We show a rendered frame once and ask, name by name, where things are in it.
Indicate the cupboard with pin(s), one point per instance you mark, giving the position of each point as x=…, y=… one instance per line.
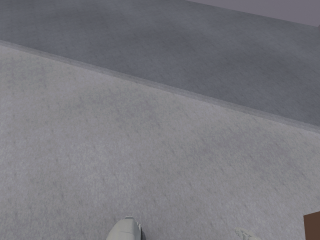
x=312, y=226

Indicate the robot left shin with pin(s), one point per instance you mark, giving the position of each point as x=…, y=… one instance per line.
x=129, y=217

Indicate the right robot hand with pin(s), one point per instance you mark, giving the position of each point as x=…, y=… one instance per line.
x=245, y=234

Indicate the robot left thigh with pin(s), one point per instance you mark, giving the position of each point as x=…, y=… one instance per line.
x=125, y=229

